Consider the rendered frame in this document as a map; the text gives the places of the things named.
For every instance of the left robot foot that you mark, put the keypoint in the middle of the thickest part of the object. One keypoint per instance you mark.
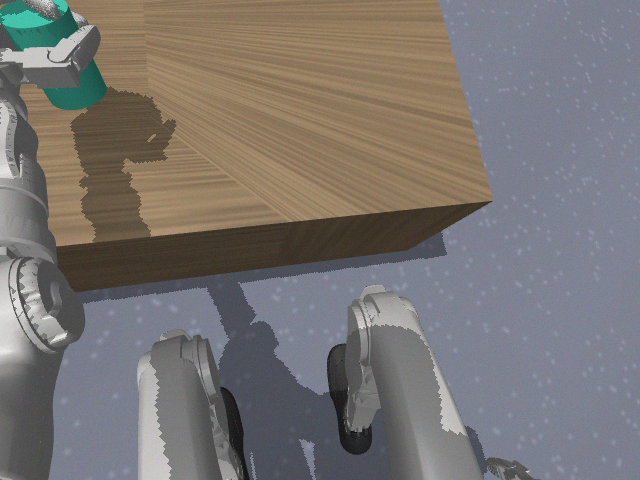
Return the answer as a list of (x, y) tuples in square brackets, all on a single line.
[(236, 433)]

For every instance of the left robot arm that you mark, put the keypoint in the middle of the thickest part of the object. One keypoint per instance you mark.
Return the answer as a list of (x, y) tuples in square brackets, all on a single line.
[(40, 315)]

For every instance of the left robot hand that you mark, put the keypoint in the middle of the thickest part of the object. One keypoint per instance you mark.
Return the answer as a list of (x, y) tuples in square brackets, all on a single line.
[(49, 67)]

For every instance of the can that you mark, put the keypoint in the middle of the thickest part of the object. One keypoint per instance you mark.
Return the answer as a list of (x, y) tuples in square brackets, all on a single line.
[(26, 28)]

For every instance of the right robot foot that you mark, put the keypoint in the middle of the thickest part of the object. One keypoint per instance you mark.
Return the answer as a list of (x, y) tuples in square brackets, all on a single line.
[(353, 442)]

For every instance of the right robot hand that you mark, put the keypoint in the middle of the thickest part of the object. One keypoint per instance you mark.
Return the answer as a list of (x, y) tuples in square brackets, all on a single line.
[(506, 470)]

